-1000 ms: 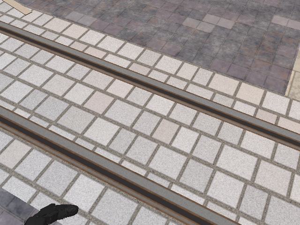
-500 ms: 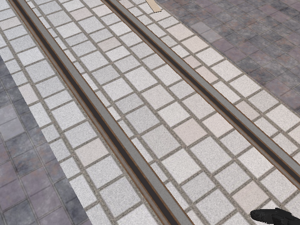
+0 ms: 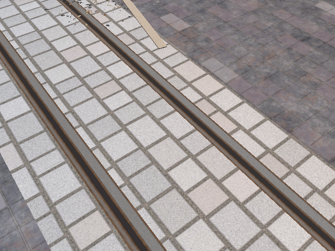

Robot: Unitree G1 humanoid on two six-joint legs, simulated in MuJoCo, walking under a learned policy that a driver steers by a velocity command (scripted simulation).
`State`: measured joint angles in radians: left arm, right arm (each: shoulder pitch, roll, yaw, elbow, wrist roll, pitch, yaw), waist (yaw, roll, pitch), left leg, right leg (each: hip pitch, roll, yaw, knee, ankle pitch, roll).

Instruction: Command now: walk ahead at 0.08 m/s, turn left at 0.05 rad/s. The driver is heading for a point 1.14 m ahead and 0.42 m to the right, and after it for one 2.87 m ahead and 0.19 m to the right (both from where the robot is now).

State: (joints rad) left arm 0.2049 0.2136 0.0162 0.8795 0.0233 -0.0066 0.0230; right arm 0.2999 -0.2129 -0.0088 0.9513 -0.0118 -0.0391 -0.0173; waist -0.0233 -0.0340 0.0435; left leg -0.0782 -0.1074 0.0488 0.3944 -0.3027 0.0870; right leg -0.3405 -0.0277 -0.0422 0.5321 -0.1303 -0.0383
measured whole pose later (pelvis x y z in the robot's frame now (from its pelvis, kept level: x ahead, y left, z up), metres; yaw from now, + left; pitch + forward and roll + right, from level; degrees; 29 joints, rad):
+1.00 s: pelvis +0.03 +0.00 +0.01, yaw +0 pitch -2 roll +0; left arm 0.28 0.14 -0.01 1.18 0.01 0.01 0.04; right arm 0.35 -0.12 0.03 1.19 -0.01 -0.02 -0.05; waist 0.01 0.00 0.02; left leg -0.02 -0.05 0.02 0.35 -0.31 0.06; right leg -0.21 0.02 -0.05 0.40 -0.16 -0.03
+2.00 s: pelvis +0.45 -0.03 -0.01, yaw -7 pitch +1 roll +0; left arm 0.42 0.18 0.04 1.06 0.00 -0.07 0.01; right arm 0.07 -0.19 -0.06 0.90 -0.04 -0.09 0.01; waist 0.05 -0.02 0.08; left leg -0.41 0.00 0.12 0.56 -0.16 0.08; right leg -0.21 0.01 0.01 1.08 -0.40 -0.09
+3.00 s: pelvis +0.96 -0.23 -0.01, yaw -42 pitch +2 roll +0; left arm 0.49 0.27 0.08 0.90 0.01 -0.05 0.01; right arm -0.02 -0.23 -0.02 0.70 -0.03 -0.05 0.02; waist 0.11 0.02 0.04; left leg -0.53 0.00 -0.01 0.54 -0.09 0.01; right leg 0.07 0.13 0.23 0.36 -0.42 -0.11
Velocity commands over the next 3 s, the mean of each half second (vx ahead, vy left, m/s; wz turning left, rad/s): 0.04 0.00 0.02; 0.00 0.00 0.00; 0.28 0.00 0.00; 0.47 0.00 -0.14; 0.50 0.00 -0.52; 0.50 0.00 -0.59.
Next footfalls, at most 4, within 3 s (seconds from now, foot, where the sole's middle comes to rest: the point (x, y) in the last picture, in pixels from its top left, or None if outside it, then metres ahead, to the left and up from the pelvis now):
1.40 right None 0.24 -0.14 -0.77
1.92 left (161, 229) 0.58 0.04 -0.77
2.46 right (217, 181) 0.80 -0.21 -0.77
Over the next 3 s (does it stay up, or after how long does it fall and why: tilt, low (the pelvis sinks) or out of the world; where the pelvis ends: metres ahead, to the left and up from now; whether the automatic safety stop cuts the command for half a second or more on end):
stays up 0.96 -0.23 -0.01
